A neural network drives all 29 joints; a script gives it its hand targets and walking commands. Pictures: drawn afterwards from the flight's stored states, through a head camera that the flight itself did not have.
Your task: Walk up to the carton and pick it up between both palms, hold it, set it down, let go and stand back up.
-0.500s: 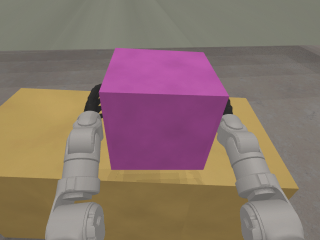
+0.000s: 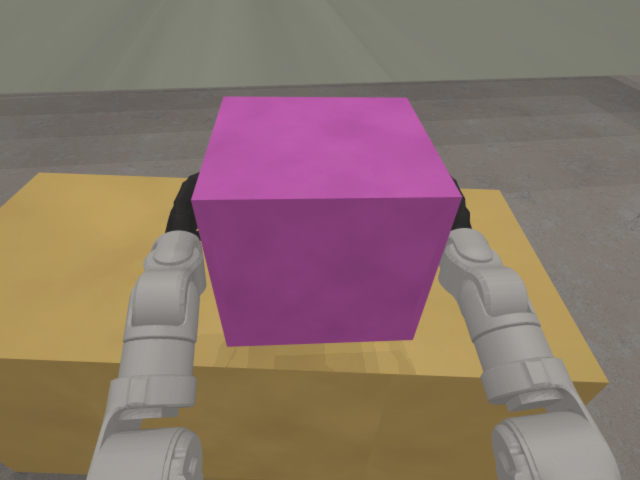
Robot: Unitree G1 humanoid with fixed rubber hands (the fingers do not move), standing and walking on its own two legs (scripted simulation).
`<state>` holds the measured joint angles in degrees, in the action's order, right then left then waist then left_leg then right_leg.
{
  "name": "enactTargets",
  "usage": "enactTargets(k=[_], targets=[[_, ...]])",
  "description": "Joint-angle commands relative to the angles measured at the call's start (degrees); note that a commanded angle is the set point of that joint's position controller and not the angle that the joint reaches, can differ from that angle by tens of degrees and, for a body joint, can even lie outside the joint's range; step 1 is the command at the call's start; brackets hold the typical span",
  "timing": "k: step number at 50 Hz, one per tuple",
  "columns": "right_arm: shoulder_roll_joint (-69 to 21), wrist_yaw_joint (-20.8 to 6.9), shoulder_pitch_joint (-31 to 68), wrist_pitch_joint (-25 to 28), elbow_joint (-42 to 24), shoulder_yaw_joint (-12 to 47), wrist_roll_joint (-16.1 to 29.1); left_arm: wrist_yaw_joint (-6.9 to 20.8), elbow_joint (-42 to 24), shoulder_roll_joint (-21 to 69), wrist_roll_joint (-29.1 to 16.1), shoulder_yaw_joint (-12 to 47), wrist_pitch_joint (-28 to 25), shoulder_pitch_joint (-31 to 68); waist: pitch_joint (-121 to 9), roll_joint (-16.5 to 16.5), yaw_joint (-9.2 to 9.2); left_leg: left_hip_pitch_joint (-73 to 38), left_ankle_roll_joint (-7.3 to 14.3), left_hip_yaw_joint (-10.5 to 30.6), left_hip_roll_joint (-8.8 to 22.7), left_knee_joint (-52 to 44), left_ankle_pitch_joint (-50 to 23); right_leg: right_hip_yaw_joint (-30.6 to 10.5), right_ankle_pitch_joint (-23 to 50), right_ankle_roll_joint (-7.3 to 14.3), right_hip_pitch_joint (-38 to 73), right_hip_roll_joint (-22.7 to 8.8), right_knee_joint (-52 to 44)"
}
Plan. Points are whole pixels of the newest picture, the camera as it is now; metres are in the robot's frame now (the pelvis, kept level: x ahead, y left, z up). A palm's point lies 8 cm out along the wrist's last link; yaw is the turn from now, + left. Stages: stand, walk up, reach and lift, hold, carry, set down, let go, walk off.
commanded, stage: hold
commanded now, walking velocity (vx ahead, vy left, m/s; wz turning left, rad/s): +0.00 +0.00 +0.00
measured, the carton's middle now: (319, 219) +0.39 +0.00 +0.17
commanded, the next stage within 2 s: none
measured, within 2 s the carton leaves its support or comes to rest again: neither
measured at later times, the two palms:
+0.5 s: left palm (179, 241) +0.35 +0.17 +0.18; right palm (456, 242) +0.34 -0.16 +0.17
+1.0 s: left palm (181, 240) +0.35 +0.17 +0.17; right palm (454, 236) +0.35 -0.16 +0.17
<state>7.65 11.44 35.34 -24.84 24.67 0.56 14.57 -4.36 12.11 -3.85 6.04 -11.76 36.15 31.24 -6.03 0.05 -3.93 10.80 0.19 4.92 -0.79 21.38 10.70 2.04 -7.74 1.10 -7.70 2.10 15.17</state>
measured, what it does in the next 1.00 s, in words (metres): stands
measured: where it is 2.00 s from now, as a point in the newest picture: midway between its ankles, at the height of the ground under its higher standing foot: outside the picture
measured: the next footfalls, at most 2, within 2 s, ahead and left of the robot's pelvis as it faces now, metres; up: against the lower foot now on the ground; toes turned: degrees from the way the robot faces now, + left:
none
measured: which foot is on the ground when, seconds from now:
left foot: down 0.00-1.00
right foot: down 0.00-1.00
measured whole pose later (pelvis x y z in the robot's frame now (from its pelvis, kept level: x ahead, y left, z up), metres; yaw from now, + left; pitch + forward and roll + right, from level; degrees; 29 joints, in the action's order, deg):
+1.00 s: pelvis -0.01 +0.00 +0.00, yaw +0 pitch -2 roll -1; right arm 6.3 10.8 35.8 -24.7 26.4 -0.6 13.1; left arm -2.8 11.8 -2.8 8.7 -13.9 37.9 31.6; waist -4.6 0.9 -4.0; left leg 8.3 0.1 4.7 -0.9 20.3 9.8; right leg 1.7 -7.3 1.2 -5.8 2.0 15.1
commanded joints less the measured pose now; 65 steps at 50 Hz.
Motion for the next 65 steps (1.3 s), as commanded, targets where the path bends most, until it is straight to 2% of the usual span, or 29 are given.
enactTargets(k=[1, 3, 5, 6, 7, 10, 12, 14, 18, 19, 20, 22, 23, 28, 32, 33, 35, 39, 42, 43, 46, 48, 50, 52, 56, 57, 62, 63, 65], targets=[[-39.4, -4.6, 41.5, 2.6, -27.6, 26.2, 8.8, 11.2, -21.2, 37.6, -6.8, 30.3, -2.3, 38.5, -26.2, -1.2, -1.39, -11.8, -2.3, -0.8, -2.6, -0.7, -23.6, -1.4, 32.0, -5.1, 17.0, -0.3, 2.5], [-38.7, -4.6, 39.2, 2.1, -28.8, 26.8, 8.8, 11.8, -23.6, 36.0, -6.3, 30.2, -1.6, 37.1, -25.2, -0.7, -1.19, -11.9, -2.1, -0.8, -2.6, -1.0, -24.1, -1.2, 32.9, -5.4, 18.1, -0.3, 2.7], [-38.0, -4.8, 39.4, 2.2, -30.2, 26.8, 9.0, 12.1, -25.9, 37.0, -6.6, 31.9, -1.0, 37.3, -24.8, -2.7, -1.47, -13.4, -3.1, -1.0, -2.2, -1.3, -24.5, -0.4, 28.9, -4.7, 16.8, 0.3, 2.2], [-37.7, -5.1, 39.8, 2.4, -31.4, 27.3, 9.0, 11.9, -26.6, 36.8, -6.7, 32.9, -1.0, 37.4, -25.0, -2.8, -1.09, -13.6, -3.1, -1.1, -2.2, -1.0, -24.8, -0.5, 27.2, -4.5, 16.3, 0.5, 1.7], [-38.1, -5.2, 40.1, 2.4, -31.8, 27.1, 8.7, 11.7, -28.0, 36.9, -7.1, 34.2, -1.1, 38.8, -25.4, -3.4, -1.83, -14.4, -3.3, -1.3, -2.1, -0.7, -25.4, -0.3, 26.2, -4.3, 14.9, 0.9, 1.8], [-38.5, -5.6, 42.7, 3.3, -35.6, 28.2, 9.2, 10.5, -30.6, 38.4, -8.7, 37.6, -1.7, 41.7, -28.2, -4.7, -1.85, -16.1, -3.8, -0.7, -1.7, 0.7, -27.4, -0.2, 25.1, -3.5, 12.1, 1.3, 1.9], [-38.4, -6.0, 43.8, 3.4, -35.2, 27.9, 8.4, 9.9, -28.6, 38.8, -8.8, 37.6, -1.5, 42.2, -26.9, -4.1, -1.23, -15.8, -3.5, -0.5, -1.5, 0.5, -25.6, 0.0, 21.4, -3.2, 10.0, 1.2, 1.2], [-38.1, -6.1, 43.3, 3.4, -35.2, 28.3, 8.6, 9.9, -26.7, 38.5, -8.4, 36.6, -1.1, 39.1, -25.6, -2.6, -0.76, -15.5, -2.9, -0.8, -1.4, 0.1, -25.0, -0.1, 22.2, -3.2, 10.7, 1.2, 1.1], [-37.3, -6.5, 42.7, 2.8, -28.6, 25.8, 6.7, 11.0, -20.5, 38.2, -6.8, 33.8, -0.1, 38.6, -19.8, -3.0, -0.52, -12.9, -2.2, -1.7, -1.2, -2.2, -17.6, -0.4, 14.3, -2.9, 9.6, 0.4, 0.0], [-36.6, -6.6, 43.2, 2.9, -28.2, 25.1, 5.9, 11.3, -19.1, 38.3, -6.3, 32.5, 0.2, 37.9, -19.5, -2.5, -0.16, -12.6, -2.0, -1.7, -1.2, -2.8, -16.6, -0.1, 12.5, -3.0, 9.5, 0.5, -0.6], [-37.5, -6.8, 43.4, 3.2, -27.9, 25.3, 6.4, 11.2, -20.5, 39.0, -6.9, 33.6, -0.1, 38.6, -21.8, -2.5, -0.69, -13.8, -2.2, -1.8, -1.1, -2.4, -17.8, -0.2, 13.0, -2.8, 9.6, 0.8, -0.4], [-36.9, -7.2, 45.5, 3.4, -25.7, 23.8, 5.4, 11.4, -16.7, 38.4, -6.3, 31.7, -0.1, 39.4, -20.1, -2.2, -0.17, -12.4, -1.7, -1.4, -0.7, -3.3, -15.3, -0.1, 9.9, -2.6, 8.6, 0.5, -1.0], [-38.1, -7.5, 45.6, 3.6, -25.2, 23.3, 5.0, 11.3, -17.5, 38.6, -7.0, 32.2, -0.5, 40.9, -21.8, -1.6, -0.40, -12.4, -1.7, -1.9, -0.8, -3.3, -14.5, -0.1, 9.3, -2.6, 9.2, 0.8, -0.8], [-39.7, -8.2, 49.6, 5.0, -25.5, 23.4, 5.1, 10.1, -17.9, 41.0, -8.5, 33.9, -2.3, 46.3, -26.2, -3.4, -0.57, -14.2, -2.1, -1.6, -1.0, -1.9, -16.4, -0.1, 9.9, -2.0, 7.2, 0.9, -0.1], [-40.8, -9.0, 49.2, 4.9, -20.3, 22.3, 4.4, 9.7, -15.0, 40.4, -7.5, 31.7, -2.9, 47.0, -24.0, -2.4, 0.57, -12.1, -1.2, -1.8, -0.7, -3.2, -12.2, -0.3, 5.9, -1.9, 7.0, 0.6, -0.9], [-40.8, -9.0, 49.3, 5.0, -19.2, 21.5, 4.1, 9.8, -14.4, 40.1, -7.1, 31.2, -2.9, 47.7, -22.9, -2.8, 0.28, -11.2, -1.1, -1.9, -0.9, -3.5, -11.0, -0.6, 5.4, -2.0, 7.2, 0.4, -1.0], [-41.2, -8.9, 51.3, 5.5, -20.9, 21.9, 4.4, 9.8, -14.9, 41.5, -7.9, 31.9, -3.1, 48.3, -25.2, -3.3, -0.05, -12.0, -1.4, -1.6, -0.8, -2.7, -12.9, -0.4, 7.1, -2.1, 7.3, 0.3, -0.6], [-41.5, -8.9, 52.5, 6.1, -19.6, 21.3, 3.9, 9.6, -12.1, 41.0, -7.8, 31.4, -3.9, 49.1, -26.2, -3.1, 0.10, -11.3, -0.9, -1.9, -1.1, -2.8, -12.3, -0.4, 7.1, -2.5, 7.6, 0.1, -0.5], [-41.5, -7.9, 50.5, 6.0, -22.2, 22.6, 5.0, 9.7, -15.2, 40.9, -8.3, 32.0, -4.0, 47.7, -28.8, -2.9, -0.60, -12.6, -1.5, -1.3, -1.4, -1.0, -17.8, -0.8, 15.1, -2.7, 10.8, 0.5, 0.5], [-41.3, -7.8, 50.3, 5.6, -21.6, 22.8, 5.5, 9.9, -14.3, 40.4, -7.8, 30.8, -3.9, 47.5, -27.6, -2.5, -0.23, -12.2, -1.4, -1.3, -1.4, -1.5, -17.4, -0.8, 14.7, -2.7, 10.9, 0.5, 0.4], [-41.6, -7.2, 49.2, 5.1, -22.0, 23.3, 6.1, 10.4, -14.5, 40.0, -7.3, 30.3, -3.6, 46.0, -26.9, -2.4, -0.90, -12.0, -1.4, -1.5, -1.6, -1.7, -18.1, -0.9, 17.4, -3.5, 12.1, 0.1, 0.5], [-42.0, -6.8, 47.7, 5.0, -23.2, 24.5, 6.7, 10.7, -16.8, 39.1, -7.2, 30.3, -3.6, 45.1, -27.5, -1.5, -0.31, -11.5, -1.2, -1.5, -2.0, -1.3, -19.0, -1.0, 19.9, -4.0, 13.5, 0.0, 1.0], [-41.4, -6.5, 47.6, 4.9, -23.2, 24.1, 6.3, 10.9, -16.7, 39.2, -7.1, 30.8, -3.5, 45.3, -26.7, -2.8, -0.93, -11.4, -1.6, -1.5, -2.0, -1.8, -18.3, -1.0, 19.2, -3.7, 13.3, 0.0, 0.7], [-41.4, -6.5, 47.4, 4.9, -24.0, 24.3, 6.2, 11.1, -16.6, 38.8, -6.9, 30.5, -3.7, 45.0, -26.2, -1.6, -0.89, -11.4, -1.4, -1.4, -2.0, -2.1, -17.4, -0.7, 18.7, -4.0, 13.3, 0.1, 0.9], [-40.9, -7.0, 47.3, 4.9, -23.4, 23.8, 5.8, 10.7, -18.0, 38.7, -7.0, 31.8, -3.9, 46.7, -24.7, -3.0, -0.64, -11.4, -1.5, -1.5, -1.8, -2.2, -16.5, -0.6, 15.7, -3.4, 10.9, 0.1, 0.5], [-40.8, -7.1, 47.4, 5.0, -23.6, 23.6, 5.6, 10.4, -18.1, 39.1, -7.5, 32.4, -3.7, 46.6, -25.2, -3.8, -1.26, -11.8, -1.7, -1.4, -1.5, -2.2, -16.3, -0.4, 14.5, -2.9, 10.7, 0.3, 0.4], [-40.6, -7.6, 49.2, 5.1, -25.6, 24.6, 6.2, 9.8, -17.2, 40.4, -7.9, 32.7, -3.4, 45.4, -25.5, -2.9, -0.37, -13.0, -1.9, -1.4, -1.3, -1.6, -18.2, 0.0, 13.1, -2.7, 9.3, 0.7, 0.0], [-40.0, -7.6, 48.6, 4.9, -23.8, 23.4, 5.5, 9.9, -16.6, 40.0, -7.9, 32.5, -3.2, 45.7, -23.9, -2.9, -0.45, -12.9, -2.0, -1.2, -1.3, -2.0, -16.9, 0.0, 11.9, -2.5, 8.1, 0.7, -0.4], [-39.7, -7.7, 48.7, 5.0, -23.9, 23.6, 5.9, 9.6, -17.0, 40.8, -7.7, 32.8, -3.0, 45.7, -25.0, -4.5, -0.56, -13.8, -2.2, -1.2, -0.9, -1.6, -17.6, -0.1, 11.2, -2.2, 8.1, 0.7, -0.3]])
